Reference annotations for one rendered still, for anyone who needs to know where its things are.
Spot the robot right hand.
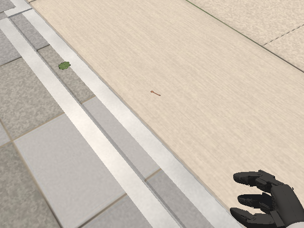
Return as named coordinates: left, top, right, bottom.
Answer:
left=230, top=170, right=304, bottom=228

